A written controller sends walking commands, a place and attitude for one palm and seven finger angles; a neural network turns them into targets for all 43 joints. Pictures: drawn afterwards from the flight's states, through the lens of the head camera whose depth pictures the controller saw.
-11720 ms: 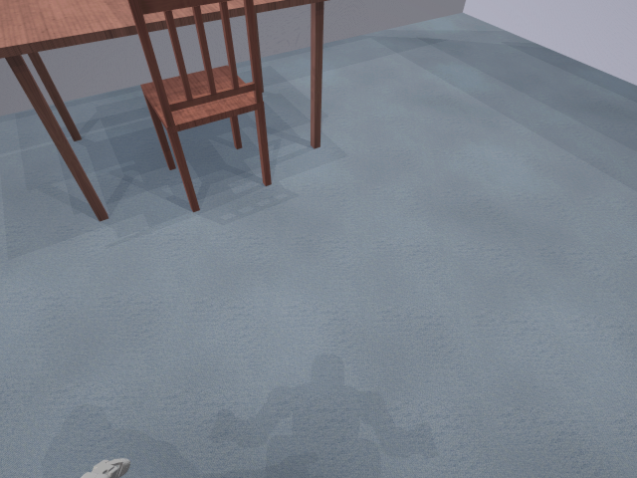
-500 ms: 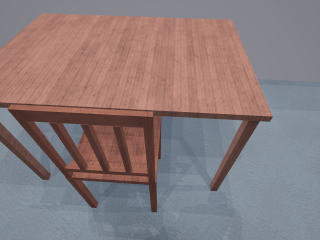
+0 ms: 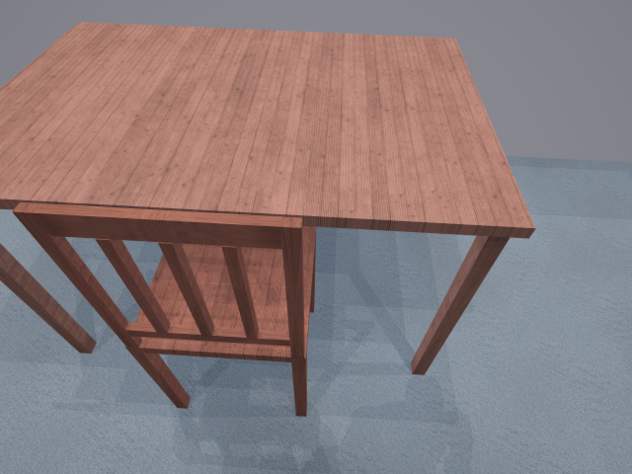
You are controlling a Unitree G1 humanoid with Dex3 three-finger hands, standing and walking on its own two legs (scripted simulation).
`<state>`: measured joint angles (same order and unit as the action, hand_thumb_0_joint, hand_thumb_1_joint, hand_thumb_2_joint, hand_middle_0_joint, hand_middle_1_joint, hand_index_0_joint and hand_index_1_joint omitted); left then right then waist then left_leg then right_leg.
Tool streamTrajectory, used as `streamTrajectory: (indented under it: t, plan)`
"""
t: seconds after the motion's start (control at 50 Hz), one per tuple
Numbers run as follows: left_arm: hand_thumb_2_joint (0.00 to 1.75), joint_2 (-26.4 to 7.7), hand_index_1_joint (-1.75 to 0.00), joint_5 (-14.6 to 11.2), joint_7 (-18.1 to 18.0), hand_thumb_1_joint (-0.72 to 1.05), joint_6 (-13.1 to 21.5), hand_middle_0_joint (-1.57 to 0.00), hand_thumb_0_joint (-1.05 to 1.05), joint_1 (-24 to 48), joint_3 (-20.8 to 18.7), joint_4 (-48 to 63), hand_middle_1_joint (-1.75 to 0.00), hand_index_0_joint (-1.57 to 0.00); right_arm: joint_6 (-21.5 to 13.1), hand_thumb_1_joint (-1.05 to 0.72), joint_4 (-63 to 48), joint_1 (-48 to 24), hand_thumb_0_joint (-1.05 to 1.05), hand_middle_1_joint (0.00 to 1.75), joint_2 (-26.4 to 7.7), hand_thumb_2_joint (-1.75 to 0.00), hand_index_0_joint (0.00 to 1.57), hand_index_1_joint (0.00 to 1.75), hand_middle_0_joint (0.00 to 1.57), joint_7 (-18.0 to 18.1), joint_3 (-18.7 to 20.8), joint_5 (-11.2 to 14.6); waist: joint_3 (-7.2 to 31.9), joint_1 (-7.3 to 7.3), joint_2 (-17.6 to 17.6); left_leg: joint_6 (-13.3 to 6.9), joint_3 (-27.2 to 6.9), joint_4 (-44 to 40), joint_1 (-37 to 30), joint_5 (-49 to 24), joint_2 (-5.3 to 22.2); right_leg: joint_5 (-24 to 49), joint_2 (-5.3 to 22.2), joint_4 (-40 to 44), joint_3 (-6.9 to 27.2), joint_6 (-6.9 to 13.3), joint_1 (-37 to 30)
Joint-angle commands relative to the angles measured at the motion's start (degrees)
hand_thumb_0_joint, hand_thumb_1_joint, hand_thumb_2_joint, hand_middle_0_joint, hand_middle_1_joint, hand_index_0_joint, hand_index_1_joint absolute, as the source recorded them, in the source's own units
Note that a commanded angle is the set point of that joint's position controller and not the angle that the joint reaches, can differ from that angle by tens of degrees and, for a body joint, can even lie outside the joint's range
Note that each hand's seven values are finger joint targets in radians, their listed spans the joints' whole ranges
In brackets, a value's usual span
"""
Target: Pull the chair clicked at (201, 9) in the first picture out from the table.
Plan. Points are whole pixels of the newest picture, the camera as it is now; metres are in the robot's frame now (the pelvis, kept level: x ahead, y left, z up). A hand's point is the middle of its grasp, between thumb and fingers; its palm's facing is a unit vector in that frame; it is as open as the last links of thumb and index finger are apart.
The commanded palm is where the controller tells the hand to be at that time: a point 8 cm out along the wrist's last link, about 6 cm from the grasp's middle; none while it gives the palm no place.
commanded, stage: raise the hand toward the chair's back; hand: left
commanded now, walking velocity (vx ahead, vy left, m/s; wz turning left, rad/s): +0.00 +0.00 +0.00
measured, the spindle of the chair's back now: (191, 292) +0.41 +0.25 -0.10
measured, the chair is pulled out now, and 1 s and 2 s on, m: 0.00 0.00 0.00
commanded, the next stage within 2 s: none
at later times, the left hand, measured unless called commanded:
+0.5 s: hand out of the picture +0.12 +0.16 -0.10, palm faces +0.07 -1.00 +0.02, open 9.5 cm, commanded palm +0.11 +0.23 -0.07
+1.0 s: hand (155, 435) +0.17 +0.21 -0.05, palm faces +0.12 -0.99 -0.08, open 13.9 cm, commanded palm +0.14 +0.25 -0.05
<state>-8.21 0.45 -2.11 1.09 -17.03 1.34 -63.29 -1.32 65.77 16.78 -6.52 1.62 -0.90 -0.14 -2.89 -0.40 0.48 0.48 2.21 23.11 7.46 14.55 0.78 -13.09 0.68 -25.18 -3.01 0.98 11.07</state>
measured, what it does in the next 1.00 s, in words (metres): lowers itself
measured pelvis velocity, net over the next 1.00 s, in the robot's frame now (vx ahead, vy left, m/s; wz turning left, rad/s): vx -0.04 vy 0.01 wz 0.03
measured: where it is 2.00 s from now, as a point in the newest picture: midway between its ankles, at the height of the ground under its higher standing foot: outside the picture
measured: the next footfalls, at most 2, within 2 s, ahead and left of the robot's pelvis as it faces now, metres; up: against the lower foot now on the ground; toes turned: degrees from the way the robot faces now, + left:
none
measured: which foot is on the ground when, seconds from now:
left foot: down 0.00-1.00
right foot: down 0.00-1.00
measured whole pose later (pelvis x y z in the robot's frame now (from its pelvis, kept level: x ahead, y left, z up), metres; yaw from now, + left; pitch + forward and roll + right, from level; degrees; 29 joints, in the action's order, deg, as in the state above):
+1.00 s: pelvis -0.04 +0.01 -0.10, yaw +2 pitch +17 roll -2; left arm -12.3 -14.2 9.6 26.0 -27.0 -10.0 5.4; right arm -10.8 33.3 16.0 -12.8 2.9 1.5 1.2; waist 8.0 0.4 -1.2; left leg -0.5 -0.8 69.5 54.3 31.9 1.1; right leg -28.2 2.1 -66.4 -5.2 0.7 54.7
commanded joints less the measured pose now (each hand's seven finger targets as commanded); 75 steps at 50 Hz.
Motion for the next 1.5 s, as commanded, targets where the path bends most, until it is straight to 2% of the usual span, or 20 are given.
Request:
streamTrajectory:
  t: [0.0, 0.02, 0.04, 0.06, 0.08, 0.1, 0.12, 0.18, 0.24, 0.3, 0.36, 0.52, 0.62, 0.76, 0.86, 0.96, 1.04, 1.16, 1.32, 1.48]
  plan:
    - [0.9, -5.22, -0.3, -0.02, -0.24, 0.9, 0.63, -0.2, 0.0, -4.69, -1.25, 1.26, -0.3, -0.2, -0.8, -0.9, -1.31, 4.07, 0.0, 0.3, -4.89, -0.9, 0.2, 0.3, 0.2, 0.29, 0.67, -0.19, -1.11, -0.1, -0.98, -1.56, -3.81, -3.58, 2.48, -8.76, 4.66, 6.12, 5.64, 4.76, 5.95, 1.05, 0.05]
    - [0.9, -7.35, -0.3, 0.81, -2.2, 0.9, 1.8, -0.2, 0.0, -7.34, -1.74, -1.18, -0.3, -0.2, -1.12, -0.9, -5.12, -2.33, 0.0, 0.3, -7.78, -0.9, 0.2, 0.3, 0.2, -0.28, 1.25, 0.16, -1.11, -1.81, 0.24, 0.05, -1.7, 8.36, 7.64, -9.86, 5.24, 30.16, 9.29, 3.12, 7.78, 0.17, -1.27]
    - [0.89, -17.31, -0.3, -12.31, -1.29, 0.88, 14.42, -0.2, 0.0, 34.47, -5.7, 88.05, -0.3, -0.2, -9.82, -0.9, -25.74, -1.09, 0.0, 0.3, -18.7, -0.9, 0.2, 0.3, 0.2, 2.37, 2.29, 2.53, 28.06, 5.31, -12.16, -1.89, -1.87, 0.52, -7.53, -13.18, -1.06, 20.72, 3.58, -1.1, 4.53, 0.63, -7.75]
    - [0.88, -21.14, -0.29, -9.05, -4.98, 0.85, 12.31, -0.2, 0.0, 24.64, -10.58, 82.83, -0.29, -0.2, -14.07, -0.9, -23.05, -7.54, 0.0, 0.3, -12.36, -0.9, 0.2, 0.3, 0.2, 4.4, 0.14, 2.7, 22.32, 1.38, -16.3, -1.6, 0.91, 0.71, -7.85, -14.36, 0.74, 11.78, 1.22, -2.74, 3.93, 0.76, -4.66]
    - [0.87, -10.01, -0.29, -7.15, -6.07, 0.83, 9.25, -0.19, 0.0, 8.91, -3.99, 68.78, -0.29, -0.19, -16.37, -0.9, -21.01, -5.17, 0.0, 0.3, -14.09, -0.9, 0.2, 0.3, 0.2, 4.12, 1.62, 1.02, 21.12, 1.37, -14.92, -0.83, 0.18, 0.57, -3.56, -13.21, 0.55, 5.62, 0.57, -3.36, 0.12, 1.34, -2.61]
    - [0.86, 3.46, -0.29, -7.89, -6.18, 0.81, 2.38, -0.19, 0.0, -7.01, 3.76, 53.13, -0.29, -0.19, -16.82, -0.9, -20.09, -4.92, 0.0, 0.3, -10.77, -0.9, 0.2, 0.3, 0.2, 3.29, 1.41, 2.94, 9.22, 1.84, -6.63, -1.19, -1.7, 0.71, 3.57, -9.2, 1.07, 3.3, 0.68, -2.81, -1.42, 0.83, 2.85]
    - [0.85, 5.05, -0.28, -10.73, -4.88, 0.78, 2.38, -0.19, 0.0, 0.05, 5.77, 62.65, -0.28, -0.19, -17.2, -0.9, -23.47, -4.64, 0.0, 0.3, -13.48, -0.9, 0.2, 0.3, 0.2, 3.16, 1.58, 3.61, 4.14, 3.14, -1.91, -1.57, -4.02, 1.7, 7.2, -4.58, 0.82, 1.35, 0.95, -3.08, -2.28, 0.05, 5.51]
    - [0.82, 3.71, -0.27, -8.91, -2.03, 0.71, 11.42, -0.18, 0.0, 0.32, 3.95, 57.14, -0.27, -0.18, -19.19, -0.9, -28.32, -5.02, 0.0, 0.3, -15.28, -0.9, 0.2, 0.3, 0.2, 2.91, 3.85, 1.45, -1.92, 4.94, 13.98, -1.74, -3.66, 10.07, 16.7, 6.29, -1.37, -13.98, 0.46, -4.44, -2.25, -1.05, 19.32]
    - [0.79, 4.33, -0.26, -12.28, 6.08, 0.64, 22.08, -0.17, 0.0, -20.59, -1.36, 52.55, -0.26, -0.17, -19.47, -0.9, -34.41, -8.03, 0.0, 0.3, -14.63, -0.9, 0.2, 0.3, 0.2, 0.36, 5.52, 0.46, 3.77, -1.9, 20.1, -0.36, -2.16, 17.15, 26.92, 7.0, -1.79, -16.8, 0.34, -11.95, -1.84, -0.5, 21.7]
    - [0.76, -2.73, -0.25, -13.7, 15.47, 0.57, 32.75, -0.17, 0.0, -23.81, -9.46, 53.82, -0.25, -0.17, -17.34, -0.9, -39.54, -11.36, 0.0, 0.3, -15.29, -0.9, 0.2, 0.3, 0.2, -3.07, 6.7, 0.04, 9.3, -3.64, 10.35, 0.98, -0.34, 23.97, 31.7, 1.84, -3.22, -3.41, 0.72, -21.42, -0.74, 1.05, 19.27]
    - [0.73, -7.44, -0.24, -10.07, 15.49, 0.5, 34.29, -0.16, 0.0, -23.35, -14.41, 53.68, -0.24, -0.16, -13.76, -0.9, -42.84, -12.9, 0.0, 0.3, -14.17, -0.9, 0.2, 0.3, 0.2, -3.59, 7.13, 0.39, 11.41, -5.56, -1.49, 0.32, 1.3, 28.47, 37.55, 3.51, -3.67, -3.05, 1.16, -27.28, 0.7, 1.79, 23.64]
    - [0.65, -6.6, -0.21, -12.17, 11.21, 0.32, 43.36, -0.14, 0.0, -1.5, -6.12, 91.41, -0.21, -0.14, -13.89, -0.9, -44.56, -8.63, 0.0, 0.3, -12.5, -0.9, 0.2, 0.3, 0.2, -1.11, 5.41, -0.44, 28.34, 1.95, -12.24, -1.85, -3.07, 39.42, 33.8, -0.18, -0.93, -3.55, -0.52, -34.58, 2.61, 1.54, 35.22]
    - [0.6, -5.81, -0.19, -13.5, 20.6, 0.2, 36.01, -0.13, 0.0, -1.91, -1.92, 77.86, -0.19, -0.13, -15.43, -0.9, -42.62, -7.58, 0.0, 0.3, -14.94, -0.9, 0.2, 0.3, 0.2, 1.01, 4.3, 1.03, 20.53, 6.65, -0.5, -2.42, -4.94, 42.16, 44.53, 11.31, -0.34, -15.46, -0.7, -31.15, 3.56, 0.35, 38.86]
    - [0.53, -13.48, -0.16, -17.36, 19.25, 0.04, 13.54, -0.11, 0.0, -12.2, -18.43, 76.51, -0.16, -0.11, -10.8, -0.9, -47.84, -12.69, 0.0, 0.3, -12.92, -0.9, 0.2, 0.3, 0.2, 2.75, 4.31, 2.92, 29.93, -3.99, 3.44, -1.84, -3.53, 35.64, 43.1, 5.73, -2.1, -11.4, 0.36, -29.9, 2.78, -0.25, 22.58]
    - [0.48, -9.97, -0.15, -16.82, 10.3, -0.08, 23.55, -0.1, 0.0, -8.43, -17.07, 83.14, -0.15, -0.1, -12.35, -0.9, -44.08, -9.47, 0.0, 0.3, -10.49, -0.9, 0.2, 0.3, 0.2, 2.09, 4.2, 1.35, 25.08, -2.41, 1.66, -1.32, -4.29, 35.19, 41.7, 1.06, -0.66, -5.84, -0.65, -32.56, -0.11, 0.48, 28.01]
    - [0.43, -6.18, -0.13, -13.37, 15.01, -0.2, 30.29, -0.09, 0.0, -6.53, -7.14, 74.35, -0.13, -0.09, -14.07, -0.9, -42.18, -7.67, 0.0, 0.3, -13.49, -0.9, 0.2, 0.3, 0.2, 1.18, 4.29, 1.23, 17.79, 3.63, -1.02, -1.78, -4.55, 37.08, 43.91, 9.36, -0.7, -15.17, -0.31, -31.76, 0.25, 0.44, 38.27]
    - [0.39, -11.91, -0.11, -15.16, 19.74, -0.29, 26.76, -0.08, 0.0, -6.26, -11.12, 74.74, -0.11, -0.08, -14.95, -0.9, -43.76, -6.28, 0.0, 0.3, -15.21, -0.9, 0.2, 0.3, 0.2, 2.22, 4.76, 2.47, 22.74, 2.25, -1.73, -1.95, -4.63, 35.09, 42.16, 10.81, -1.05, -16.63, 0.19, -29.38, 1.5, 0.44, 33.93]
    - [0.33, -14.85, -0.09, -18.01, 14.41, -0.43, 25.93, -0.07, 0.0, -6.66, -20.11, 83.11, -0.09, -0.07, -13.79, -0.9, -43.84, -6.76, 0.0, 0.3, -13.04, -0.9, 0.2, 0.3, 0.2, 2.56, 4.98, 2.01, 28.97, -1.32, -5.6, -1.25, -4.46, 33.25, 34.67, -3.15, -0.84, -2.45, -0.74, -31.59, -1.08, 0.75, 27.32]
    - [0.3, -9.82, -0.08, -14.3, 18.21, -0.5, 23.22, -0.06, 0.0, -3.61, -10.66, 69.73, -0.08, -0.06, -12.17, -0.9, -44.16, -5.75, 0.0, 0.3, -15.14, -0.9, 0.2, 0.3, 0.2, 1.3, 4.1, 1.96, 18.53, 3.42, -2.51, -1.22, -5.05, 33.16, 38.24, 3.35, -0.53, -6.88, -0.79, -29.83, -1.6, 0.34, 33.77]
    - [0.3, -17.4, -0.08, -18.55, 18.23, -0.5, 24.87, -0.06, 0.0, 2.57, -21.44, 80.54, -0.08, -0.06, -12.91, -0.9, -44.64, -5.3, 0.0, 0.3, -14.13, -0.9, 0.2, 0.3, 0.2, 2.42, 3.37, 1.49, 28.85, -0.03, -6.86, -0.78, -5.2, 32.22, 30.86, -6.43, -0.65, 0.25, -0.82, -30.32, -1.4, 0.8, 27.01]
